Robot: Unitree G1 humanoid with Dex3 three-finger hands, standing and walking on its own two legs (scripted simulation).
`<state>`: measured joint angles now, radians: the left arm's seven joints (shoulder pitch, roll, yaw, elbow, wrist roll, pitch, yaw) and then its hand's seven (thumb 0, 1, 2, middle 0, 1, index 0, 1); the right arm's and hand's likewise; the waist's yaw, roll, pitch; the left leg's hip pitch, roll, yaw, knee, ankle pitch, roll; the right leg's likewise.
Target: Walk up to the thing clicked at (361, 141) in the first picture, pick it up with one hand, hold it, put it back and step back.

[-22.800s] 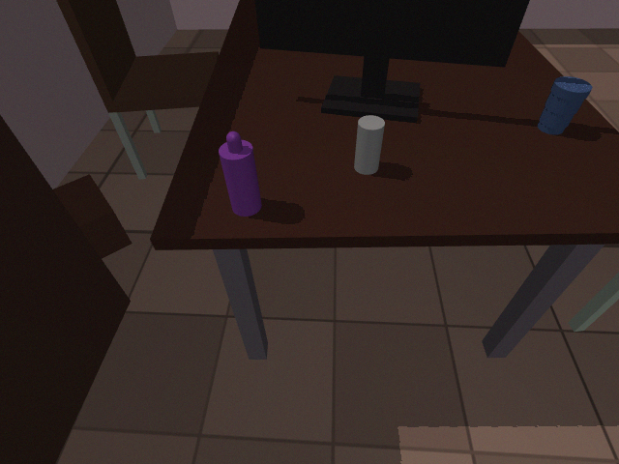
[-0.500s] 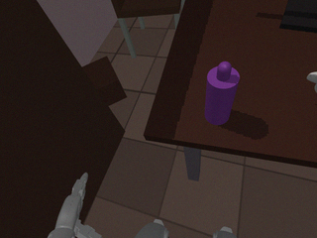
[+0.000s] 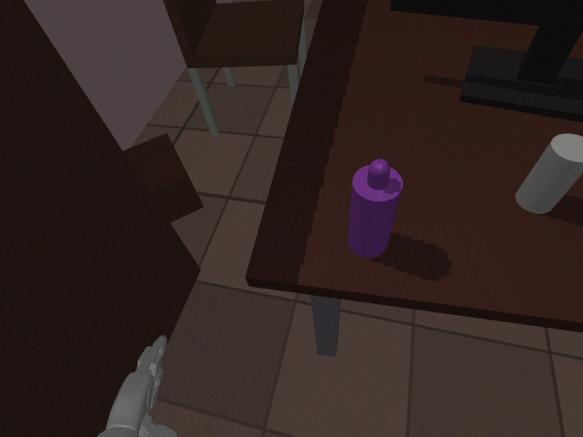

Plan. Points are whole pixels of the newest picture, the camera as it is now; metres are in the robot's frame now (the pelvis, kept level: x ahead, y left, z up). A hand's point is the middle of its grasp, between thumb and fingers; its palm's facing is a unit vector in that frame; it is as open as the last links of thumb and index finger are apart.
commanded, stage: sink last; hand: right
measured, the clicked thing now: (552, 176) +0.50 -0.28 +0.06
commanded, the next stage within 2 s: home in 1.04 s
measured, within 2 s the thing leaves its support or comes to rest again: neither
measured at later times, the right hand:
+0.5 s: hand out of the picture +0.30 -0.31 +0.15, palm faces +0.44 +0.82 -0.38, open 17.4 cm
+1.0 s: hand out of the picture +0.14 -0.26 +0.14, palm faces +0.48 +0.77 -0.42, open 17.6 cm
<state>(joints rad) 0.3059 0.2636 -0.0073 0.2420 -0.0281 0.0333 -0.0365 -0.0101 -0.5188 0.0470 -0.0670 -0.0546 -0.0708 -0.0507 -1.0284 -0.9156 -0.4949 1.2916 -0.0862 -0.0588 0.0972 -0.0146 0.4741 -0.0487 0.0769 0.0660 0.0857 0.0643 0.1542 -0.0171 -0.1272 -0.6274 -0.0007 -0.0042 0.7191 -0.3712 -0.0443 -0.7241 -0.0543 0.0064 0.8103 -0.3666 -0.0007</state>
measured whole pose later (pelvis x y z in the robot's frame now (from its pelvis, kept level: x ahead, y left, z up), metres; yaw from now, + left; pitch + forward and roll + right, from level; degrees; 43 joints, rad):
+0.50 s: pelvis +0.01 +0.01 +0.02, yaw -1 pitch +6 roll +1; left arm 0.35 0.26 0.11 0.35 -0.08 0.08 -0.01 -0.01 -0.51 0.06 -0.06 -0.05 -0.06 -0.04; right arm -0.02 -0.48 -0.39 0.12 0.06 0.00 -0.02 -0.02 0.53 -0.06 0.07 0.06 0.07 0.06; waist -0.02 -0.04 -0.10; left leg -0.35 0.02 -0.01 0.61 -0.36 -0.04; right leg -0.43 -0.03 -0.01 0.66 -0.34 0.01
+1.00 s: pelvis -0.02 +0.04 +0.02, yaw -3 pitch -1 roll -1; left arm 0.33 0.24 0.16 0.47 -0.03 -0.05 0.09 -0.01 -0.52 0.05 -0.06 -0.04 -0.06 -0.04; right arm 0.49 -0.32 -0.37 -0.21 0.07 -0.16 -0.05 -0.02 0.58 -0.04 0.06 0.06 0.07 0.06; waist -0.07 -0.05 -0.01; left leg -0.26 0.03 0.03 0.62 -0.34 -0.01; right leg -0.31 -0.02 0.03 0.58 -0.25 0.03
